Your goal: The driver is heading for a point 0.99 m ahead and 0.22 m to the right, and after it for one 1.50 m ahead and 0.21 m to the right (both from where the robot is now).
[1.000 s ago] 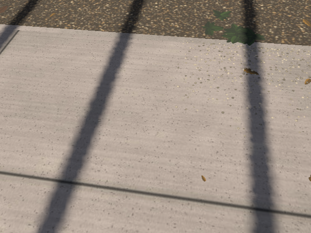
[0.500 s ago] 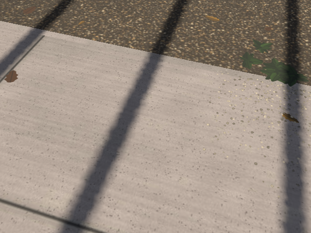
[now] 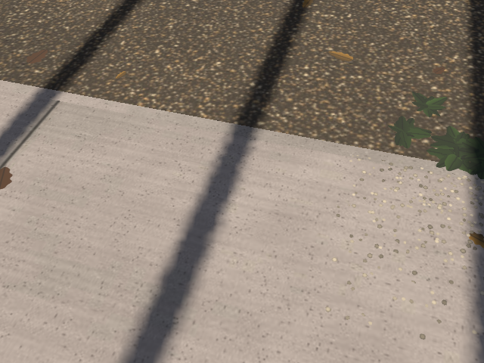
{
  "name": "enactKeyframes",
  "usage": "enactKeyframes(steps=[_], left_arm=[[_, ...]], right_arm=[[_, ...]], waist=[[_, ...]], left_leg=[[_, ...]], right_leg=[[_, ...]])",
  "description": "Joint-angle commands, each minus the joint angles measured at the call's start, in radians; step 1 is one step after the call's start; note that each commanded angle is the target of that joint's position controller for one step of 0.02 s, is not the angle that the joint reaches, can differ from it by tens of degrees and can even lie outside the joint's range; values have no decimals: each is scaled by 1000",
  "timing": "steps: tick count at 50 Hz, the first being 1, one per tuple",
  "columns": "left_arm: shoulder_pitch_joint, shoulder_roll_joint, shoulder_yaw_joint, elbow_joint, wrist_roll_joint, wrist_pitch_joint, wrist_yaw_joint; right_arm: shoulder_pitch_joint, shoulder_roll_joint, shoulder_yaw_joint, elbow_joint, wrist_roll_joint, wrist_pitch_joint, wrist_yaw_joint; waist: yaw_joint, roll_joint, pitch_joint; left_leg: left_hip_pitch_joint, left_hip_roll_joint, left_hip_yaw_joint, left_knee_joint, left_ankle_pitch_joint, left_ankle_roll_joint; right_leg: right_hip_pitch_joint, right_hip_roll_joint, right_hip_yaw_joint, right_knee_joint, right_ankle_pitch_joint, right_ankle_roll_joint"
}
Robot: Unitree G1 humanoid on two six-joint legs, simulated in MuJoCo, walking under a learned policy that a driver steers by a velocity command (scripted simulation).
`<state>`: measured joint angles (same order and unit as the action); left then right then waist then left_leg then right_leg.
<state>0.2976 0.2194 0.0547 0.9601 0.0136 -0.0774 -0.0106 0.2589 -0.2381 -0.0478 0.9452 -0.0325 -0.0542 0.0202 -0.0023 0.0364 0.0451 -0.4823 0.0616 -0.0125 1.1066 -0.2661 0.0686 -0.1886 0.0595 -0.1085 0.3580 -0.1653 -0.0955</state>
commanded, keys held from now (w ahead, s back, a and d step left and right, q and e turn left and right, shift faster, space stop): w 0.28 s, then w+e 0.72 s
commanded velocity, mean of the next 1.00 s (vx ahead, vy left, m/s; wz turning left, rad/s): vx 0.50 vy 0.00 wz -0.29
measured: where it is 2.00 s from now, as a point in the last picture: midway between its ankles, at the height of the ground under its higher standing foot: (319, 231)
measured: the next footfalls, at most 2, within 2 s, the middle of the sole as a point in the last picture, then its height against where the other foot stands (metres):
left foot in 0.34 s outside the picture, level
right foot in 0.90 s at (295, 324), level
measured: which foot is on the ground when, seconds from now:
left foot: up 0.00-0.32, down 0.34-0.92, up 0.94-1.00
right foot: down 0.00-0.36, up 0.38-0.88, down 0.90-1.00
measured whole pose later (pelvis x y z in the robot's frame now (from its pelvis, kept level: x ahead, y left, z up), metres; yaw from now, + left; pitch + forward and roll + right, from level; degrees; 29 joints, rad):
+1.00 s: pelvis +0.52 -0.02 -0.02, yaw -22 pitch +0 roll +0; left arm 0.14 0.25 0.08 0.87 0.02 -0.02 -0.02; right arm 0.31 -0.22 -0.05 0.93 -0.01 -0.07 0.00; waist -0.01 0.01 0.07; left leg -0.27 0.07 0.09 1.23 -0.39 0.00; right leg -0.37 0.10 -0.11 0.59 -0.22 -0.15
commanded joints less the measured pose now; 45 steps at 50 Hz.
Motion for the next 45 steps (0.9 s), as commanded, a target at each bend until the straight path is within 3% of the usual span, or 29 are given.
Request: enactKeyframes(steps=[1,7,12,15,16,17,18,19,20,21,22,24,29,34,39,41,43,44,45], left_arm=[[49,109,17,-17,-6,-28,2],[145,103,9,18,-8,-27,4],[207,112,8,51,4,-21,17],[178,128,12,56,10,-14,26],[162,137,14,56,11,-12,26],[141,134,11,50,7,-8,23],[135,98,-2,15,-6,-11,18],[271,-12,-22,3,-45,-7,14],[207,112,10,22,-16,4,23],[130,109,15,2,-14,3,17],[98,80,11,-2,-13,2,13],[103,59,14,4,11,28,-1],[1,31,16,-40,14,67,-24],[-175,23,5,-109,13,66,-39],[-305,23,-7,-171,21,62,-50],[-290,36,-1,-176,23,62,-48],[-202,61,12,-158,24,62,-40],[-114,79,24,-134,23,58,-34],[21,107,42,-93,29,48,-24]], right_arm=[[39,-36,-6,-32,-5,15,11],[-195,-19,8,-106,6,12,14],[-300,-30,10,-148,7,3,10],[-248,-52,-1,-144,6,-10,3],[-152,-67,-11,-115,5,-17,-4],[21,-92,-25,-59,-4,-30,-14],[204,-174,-47,-26,-31,-41,-28],[229,-269,-71,-24,-36,-34,-25],[154,-205,-61,-41,-1,-21,-18],[49,-134,-40,-57,5,-22,-16],[1,-84,-27,-59,4,-29,-13],[-15,-45,-15,-44,11,-41,-25],[68,-69,-21,-12,21,-70,-32],[120,-63,-15,7,16,-68,-37],[194,-92,-21,35,13,-55,-50],[188,-109,-25,36,10,-44,-56],[169,-141,-35,31,7,-29,-60],[160,-157,-40,24,7,-18,-58],[145,-164,-43,13,12,-9,-51]], waist=[[-27,-87,14],[31,-93,48],[57,-106,59],[17,-112,36],[-27,-111,-11],[-101,-73,-104],[-157,20,-240],[-90,254,-351],[-85,72,-288],[-50,28,-143],[-30,3,-71],[11,41,-23],[25,30,4],[-1,25,52],[-34,29,70],[-13,44,50],[31,72,-10],[65,72,-62],[129,36,-135]], left_leg=[[-97,53,8,-49,89,-29],[-156,43,62,-362,260,-61],[-143,7,80,-507,237,-27],[-21,-35,88,-570,126,18],[99,-68,96,-603,99,34],[319,-75,95,-667,145,59],[596,131,-117,-677,79,106],[827,408,-568,-792,10,220],[722,367,-578,-832,-67,195],[577,326,-413,-859,-59,159],[465,281,-296,-903,23,127],[357,210,-133,-943,124,70],[365,194,35,-978,275,62],[404,167,159,-980,374,54],[535,204,238,-928,548,50],[586,215,271,-844,777,44],[620,222,293,-675,1039,41],[611,224,293,-524,1062,41],[523,210,306,-301,938,21]], right_leg=[[12,-264,229,-254,117,-120],[108,-229,150,-258,250,-100],[253,-273,141,-201,389,-99],[294,-292,138,-86,620,-78],[286,-280,137,26,735,-67],[216,-235,108,217,708,-47],[10,-179,76,505,398,-28],[-340,4,32,840,-340,9],[-399,-47,159,917,-324,-8],[-416,-90,170,900,-228,-12],[-391,-125,167,854,-162,-9],[-332,-155,158,799,-113,9],[-438,-173,128,760,9,36],[-490,-162,76,521,157,48],[-449,-125,-17,323,133,2],[-390,-84,-47,289,54,-34],[-278,-17,-78,281,-60,-79],[-183,17,-79,253,-100,-104],[6,39,-53,161,-70,-135]])
Velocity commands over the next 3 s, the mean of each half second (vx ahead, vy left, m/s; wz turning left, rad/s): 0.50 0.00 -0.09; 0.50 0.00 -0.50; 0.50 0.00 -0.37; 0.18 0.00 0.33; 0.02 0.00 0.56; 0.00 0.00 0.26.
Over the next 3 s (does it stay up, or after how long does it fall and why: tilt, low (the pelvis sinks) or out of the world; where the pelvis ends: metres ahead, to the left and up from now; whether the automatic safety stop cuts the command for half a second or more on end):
stays up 0.88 -0.17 0.00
